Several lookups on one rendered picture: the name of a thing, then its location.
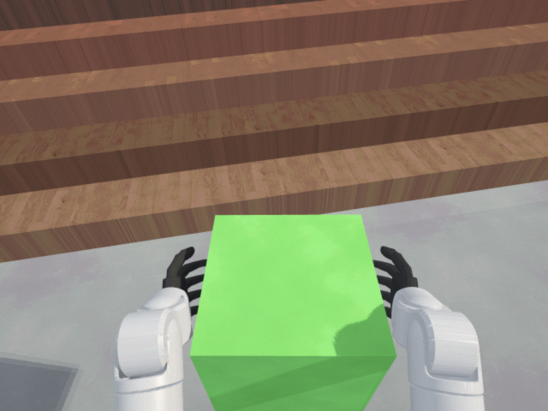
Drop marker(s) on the robot left forearm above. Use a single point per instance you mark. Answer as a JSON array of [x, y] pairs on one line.
[[148, 362]]

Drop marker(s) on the robot right forearm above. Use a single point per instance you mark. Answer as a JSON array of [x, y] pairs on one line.
[[444, 368]]

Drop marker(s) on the carton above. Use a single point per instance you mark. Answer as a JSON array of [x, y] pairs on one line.
[[291, 317]]

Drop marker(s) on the robot left hand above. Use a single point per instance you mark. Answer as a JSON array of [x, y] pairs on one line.
[[177, 272]]

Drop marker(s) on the robot right hand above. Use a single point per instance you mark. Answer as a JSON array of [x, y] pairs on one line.
[[401, 272]]

